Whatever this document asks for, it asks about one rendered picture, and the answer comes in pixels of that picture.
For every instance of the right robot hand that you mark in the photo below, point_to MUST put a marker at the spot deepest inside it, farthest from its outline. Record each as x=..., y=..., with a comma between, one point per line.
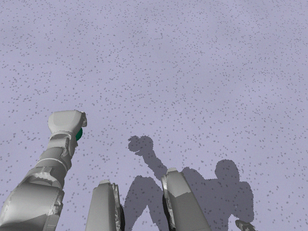
x=244, y=226

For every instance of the ball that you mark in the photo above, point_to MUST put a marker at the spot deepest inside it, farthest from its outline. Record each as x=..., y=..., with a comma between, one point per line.
x=79, y=134

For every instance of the left robot hand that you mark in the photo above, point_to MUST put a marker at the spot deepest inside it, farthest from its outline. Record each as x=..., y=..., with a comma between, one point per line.
x=71, y=120

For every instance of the right robot foot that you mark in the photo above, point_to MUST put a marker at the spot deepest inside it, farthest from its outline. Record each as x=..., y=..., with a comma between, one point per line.
x=167, y=215

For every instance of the left robot arm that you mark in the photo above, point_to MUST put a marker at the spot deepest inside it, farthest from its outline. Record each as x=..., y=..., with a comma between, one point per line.
x=35, y=204

